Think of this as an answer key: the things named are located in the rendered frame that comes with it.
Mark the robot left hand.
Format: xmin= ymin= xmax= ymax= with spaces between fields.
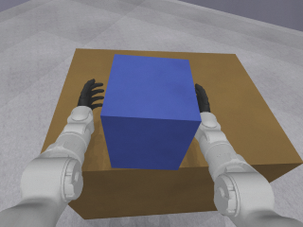
xmin=77 ymin=79 xmax=104 ymax=111

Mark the robot right forearm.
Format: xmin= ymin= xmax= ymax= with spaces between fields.
xmin=194 ymin=112 xmax=275 ymax=206

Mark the robot right hand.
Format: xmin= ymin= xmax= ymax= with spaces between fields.
xmin=194 ymin=83 xmax=211 ymax=113

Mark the robot left forearm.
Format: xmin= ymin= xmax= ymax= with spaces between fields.
xmin=20 ymin=106 xmax=95 ymax=198

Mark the carton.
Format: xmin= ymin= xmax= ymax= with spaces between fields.
xmin=100 ymin=54 xmax=202 ymax=170

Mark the pedestal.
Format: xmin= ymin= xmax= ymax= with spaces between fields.
xmin=40 ymin=48 xmax=303 ymax=219

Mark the robot left upper arm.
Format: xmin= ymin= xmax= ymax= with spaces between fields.
xmin=0 ymin=157 xmax=83 ymax=227

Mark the robot right upper arm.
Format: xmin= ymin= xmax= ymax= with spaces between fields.
xmin=213 ymin=171 xmax=303 ymax=227

